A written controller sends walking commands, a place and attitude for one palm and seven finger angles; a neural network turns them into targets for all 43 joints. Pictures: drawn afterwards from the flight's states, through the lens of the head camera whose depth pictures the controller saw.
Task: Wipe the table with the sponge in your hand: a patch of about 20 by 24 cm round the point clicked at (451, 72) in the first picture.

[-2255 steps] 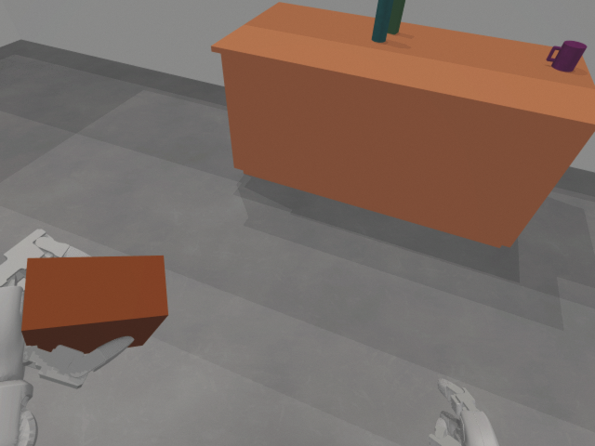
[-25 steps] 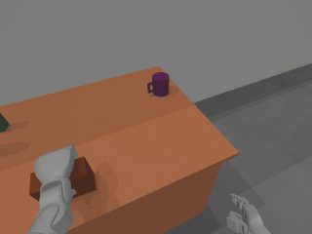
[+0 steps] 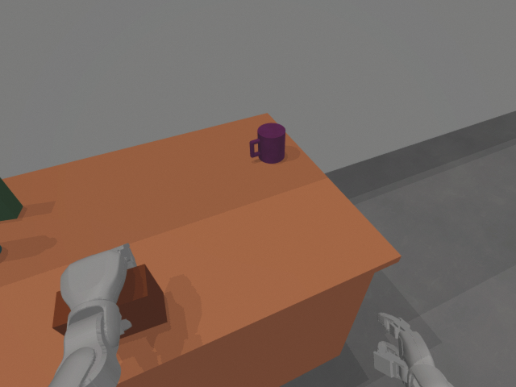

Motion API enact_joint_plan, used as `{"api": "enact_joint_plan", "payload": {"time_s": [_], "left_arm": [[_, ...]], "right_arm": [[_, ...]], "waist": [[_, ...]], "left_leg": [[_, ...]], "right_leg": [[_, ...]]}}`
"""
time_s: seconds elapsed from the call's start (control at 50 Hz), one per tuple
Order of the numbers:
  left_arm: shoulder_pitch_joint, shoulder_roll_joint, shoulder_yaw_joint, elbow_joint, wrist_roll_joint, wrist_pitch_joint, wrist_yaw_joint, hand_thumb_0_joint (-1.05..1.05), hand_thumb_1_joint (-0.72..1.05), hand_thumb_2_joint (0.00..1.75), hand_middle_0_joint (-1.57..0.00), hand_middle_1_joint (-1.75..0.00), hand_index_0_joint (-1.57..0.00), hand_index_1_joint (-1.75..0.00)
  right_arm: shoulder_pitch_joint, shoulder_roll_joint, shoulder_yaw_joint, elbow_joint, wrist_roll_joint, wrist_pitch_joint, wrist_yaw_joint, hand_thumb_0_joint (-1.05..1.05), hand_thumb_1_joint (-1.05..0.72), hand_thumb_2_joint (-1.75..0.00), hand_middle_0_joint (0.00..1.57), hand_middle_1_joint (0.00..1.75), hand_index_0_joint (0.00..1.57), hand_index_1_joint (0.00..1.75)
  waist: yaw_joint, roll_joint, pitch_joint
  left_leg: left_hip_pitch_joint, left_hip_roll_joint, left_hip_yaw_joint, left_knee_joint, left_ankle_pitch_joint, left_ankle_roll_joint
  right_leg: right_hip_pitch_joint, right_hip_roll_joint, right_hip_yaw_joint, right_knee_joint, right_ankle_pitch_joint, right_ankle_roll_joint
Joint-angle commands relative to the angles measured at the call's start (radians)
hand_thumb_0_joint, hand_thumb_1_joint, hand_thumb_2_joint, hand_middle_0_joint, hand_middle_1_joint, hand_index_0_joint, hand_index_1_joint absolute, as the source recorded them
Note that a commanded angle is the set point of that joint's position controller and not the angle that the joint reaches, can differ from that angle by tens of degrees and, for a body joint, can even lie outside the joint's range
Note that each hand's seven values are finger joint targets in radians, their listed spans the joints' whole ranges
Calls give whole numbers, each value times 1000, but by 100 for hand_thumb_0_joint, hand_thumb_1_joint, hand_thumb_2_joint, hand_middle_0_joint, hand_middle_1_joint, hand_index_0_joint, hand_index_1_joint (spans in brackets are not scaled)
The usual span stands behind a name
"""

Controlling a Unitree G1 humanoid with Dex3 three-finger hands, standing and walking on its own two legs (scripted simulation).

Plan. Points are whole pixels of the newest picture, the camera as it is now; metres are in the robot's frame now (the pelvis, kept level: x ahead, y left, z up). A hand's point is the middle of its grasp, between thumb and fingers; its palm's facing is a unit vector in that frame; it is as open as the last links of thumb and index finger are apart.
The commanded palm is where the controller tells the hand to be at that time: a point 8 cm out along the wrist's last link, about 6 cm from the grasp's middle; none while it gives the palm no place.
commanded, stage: lift the sponge slowly off the table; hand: left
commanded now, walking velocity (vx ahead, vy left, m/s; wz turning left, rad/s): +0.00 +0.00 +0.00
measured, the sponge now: (119, 311) +0.24 +0.28 -0.03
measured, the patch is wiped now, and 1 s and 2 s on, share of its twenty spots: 1.00 1.00 1.00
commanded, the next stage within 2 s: bring the sponge back beside the body in 1.68 s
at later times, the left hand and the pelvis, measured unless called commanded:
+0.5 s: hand (118, 291) +0.24 +0.25 +0.05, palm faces +0.02 -0.14 -0.99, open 10.0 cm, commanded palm +0.20 +0.25 +0.11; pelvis -0.01 +0.00 +0.00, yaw +1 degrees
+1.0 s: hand (107, 286) +0.23 +0.26 +0.08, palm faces +0.01 -0.13 -0.99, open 10.0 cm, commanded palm +0.20 +0.25 +0.15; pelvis -0.01 -0.03 +0.01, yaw +1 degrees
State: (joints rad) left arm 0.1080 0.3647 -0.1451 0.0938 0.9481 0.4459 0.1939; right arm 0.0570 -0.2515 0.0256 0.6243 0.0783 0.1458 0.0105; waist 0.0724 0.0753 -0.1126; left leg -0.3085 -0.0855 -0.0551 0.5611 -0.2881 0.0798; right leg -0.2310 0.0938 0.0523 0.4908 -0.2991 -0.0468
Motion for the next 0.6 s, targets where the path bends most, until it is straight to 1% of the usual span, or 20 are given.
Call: {"api": "enact_joint_plan", "payload": {"time_s": [0.0, 0.02, 0.04, 0.08, 0.12, 0.14, 0.16, 0.18, 0.2, 0.24, 0.28, 0.3, 0.36, 0.38, 0.4, 0.44, 0.48, 0.5, 0.56, 0.58], "left_arm": [[-105, 112, 70, -171, -13, 2, 9, 0, 10, 130, -120, -160, -120, -160], [-139, 113, 63, -172, -2, 3, 8, 0, 10, 130, -120, -160, -120, -160], [-116, 104, 60, -176, -5, 4, 7, 0, 10, 130, -120, -160, -120, -160], [-151, 132, 75, -206, 6, 6, 7, 0, 10, 130, -120, -160, -120, -160], [-189, 106, 41, -233, 17, 4, 5, 0, 10, 130, -120, -160, -120, -160], [-167, 118, 55, -215, 16, 5, 3, 0, 10, 130, -120, -160, -120, -160], [-190, 116, 50, -226, 19, 4, 1, 0, 10, 130, -120, -160, -120, -160], [-204, 144, 71, -242, 18, 3, 0, 0, 10, 130, -120, -160, -120, -160], [-224, 146, 72, -249, 20, 1, 1, 0, 10, 130, -120, -160, -120, -160], [-272, 123, 41, -241, 30, 1, -4, 0, 10, 130, -120, -160, -120, -160], [-299, 166, 74, -275, 43, -6, -2, 0, 10, 130, -120, -160, -120, -160], [-297, 148, 58, -290, 44, -11, 0, 0, 10, 130, -120, -160, -120, -160], [-341, 120, 21, -286, 51, -15, -4, 0, 10, 130, -120, -160, -120, -160], [-329, 167, 73, -294, 45, -15, 0, 0, 10, 130, -120, -160, -120, -160], [-333, 149, 54, -293, 47, -12, 0, 0, 10, 130, -120, -160, -120, -160], [-343, 135, 41, -262, 46, 3, -5, 0, 10, 130, -120, -160, -120, -160], [-346, 177, 77, -263, 49, 16, -8, 0, 10, 130, -120, -160, -120, -160], [-319, 143, 53, -269, 35, 24, -12, 0, 10, 130, -120, -160, -120, -160], [-313, 185, 87, -240, 30, 47, -27, 0, 10, 130, -120, -160, -120, -160], [-318, 216, 113, -255, 28, 53, -31, 0, 10, 130, -120, -160, -120, -160]], "right_arm": [[-220, -96, -41, -174, -3, -55, -1, 0, -90, -90, 20, 30, 20, 30], [-221, -98, -39, -170, -3, -54, -2, 0, -90, -90, 20, 30, 20, 30], [-227, -95, -40, -173, -4, -57, -2, 0, -90, -90, 20, 30, 20, 30], [-237, -101, -38, -168, -6, -56, -4, 0, -90, -90, 20, 30, 20, 30], [-234, -92, -37, -172, -7, -60, -4, 0, -90, -90, 20, 30, 20, 30], [-231, -93, -38, -168, -7, -61, -4, 0, -90, -90, 20, 30, 20, 30], [-239, -94, -35, -165, -8, -61, -6, 0, -90, -90, 20, 30, 20, 30], [-242, -98, -36, -164, -10, -62, -9, 0, -90, -90, 20, 30, 20, 30], [-231, -95, -36, -164, -11, -60, -11, 0, -90, -90, 20, 30, 20, 30], [-245, -92, -32, -162, -11, -62, -16, 0, -90, -90, 20, 30, 20, 30], [-255, -98, -33, -159, -16, -65, -20, 0, -90, -90, 20, 30, 20, 30], [-247, -90, -33, -164, -17, -69, -19, 0, -90, -90, 20, 30, 20, 30], [-255, -87, -29, -156, -17, -74, -21, 0, -90, -90, 20, 30, 20, 30], [-258, -92, -33, -156, -18, -78, -22, 0, -90, -90, 20, 30, 20, 30], [-258, -89, -31, -154, -18, -77, -24, 0, -90, -90, 20, 30, 20, 30], [-263, -89, -26, -149, -16, -75, -21, 0, -90, -90, 20, 30, 20, 30], [-285, -97, -25, -143, -16, -71, -21, 0, -90, -90, 20, 30, 20, 30], [-282, -88, -25, -153, -15, -71, -18, 0, -90, -90, 20, 30, 20, 30], [-300, -93, -17, -141, -11, -64, -17, 0, -90, -90, 20, 30, 20, 30], [-307, -101, -16, -140, -13, -61, -18, 0, -90, -90, 20, 30, 20, 30]], "waist": [[19, -40, -130], [13, -54, -138], [17, -57, -127], [21, -17, -129], [14, -8, -146], [16, -21, -126], [14, -24, -134], [19, -2, -138], [16, -12, -141], [9, -11, -121], [24, 26, -140], [23, 38, -152], [14, 18, -158], [28, 20, -162], [26, 12, -174], [21, -12, -142], [34, -5, -147], [35, -11, -152], [35, -36, -143], [42, -20, -144]], "left_leg": [[97, 61, -82, -76, 294, -27], [103, 63, -88, -77, 298, -29], [103, 60, -80, -77, 301, -26], [115, 65, -93, -89, 300, -30], [134, 65, -95, -84, 314, -30], [129, 68, -97, -89, 302, -30], [136, 68, -99, -90, 305, -31], [143, 68, -101, -97, 299, -29], [138, 68, -102, -99, 294, -29], [146, 69, -104, -107, 266, -28], [164, 75, -119, -117, 267, -32], [167, 73, -120, -115, 270, -31], [181, 71, -117, -115, 265, -31], [180, 73, -122, -122, 267, -30], [182, 69, -115, -116, 273, -30], [169, 68, -109, -124, 263, -32], [174, 67, -108, -131, 273, -33], [167, 61, -94, -128, 275, -29], [155, 51, -81, -129, 281, -28], [158, 52, -84, -136, 281, -29]], "right_leg": [[48, -21, 18, -44, 306, -56], [44, -21, 17, -44, 308, -56], [52, -23, 21, -50, 319, -55], [46, -20, 28, -50, 295, -60], [46, -21, 15, -48, 296, -60], [40, -18, 14, -53, 275, -60], [43, -19, 18, -57, 281, -60], [49, -17, 27, -57, 273, -63], [52, -18, 17, -56, 259, -61], [32, -16, 16, -68, 222, -61], [38, -12, 23, -64, 204, -67], [45, -13, 10, -58, 196, -66], [39, -12, 14, -67, 202, -66], [54, -9, 26, -66, 204, -69], [62, -12, 20, -68, 212, -67], [54, -14, 17, -76, 209, -67], [74, -15, 38, -81, 224, -71], [91, -21, 27, -83, 234, -66], [119, -30, 50, -95, 283, -62], [130, -29, 61, -93, 283, -66]]}}
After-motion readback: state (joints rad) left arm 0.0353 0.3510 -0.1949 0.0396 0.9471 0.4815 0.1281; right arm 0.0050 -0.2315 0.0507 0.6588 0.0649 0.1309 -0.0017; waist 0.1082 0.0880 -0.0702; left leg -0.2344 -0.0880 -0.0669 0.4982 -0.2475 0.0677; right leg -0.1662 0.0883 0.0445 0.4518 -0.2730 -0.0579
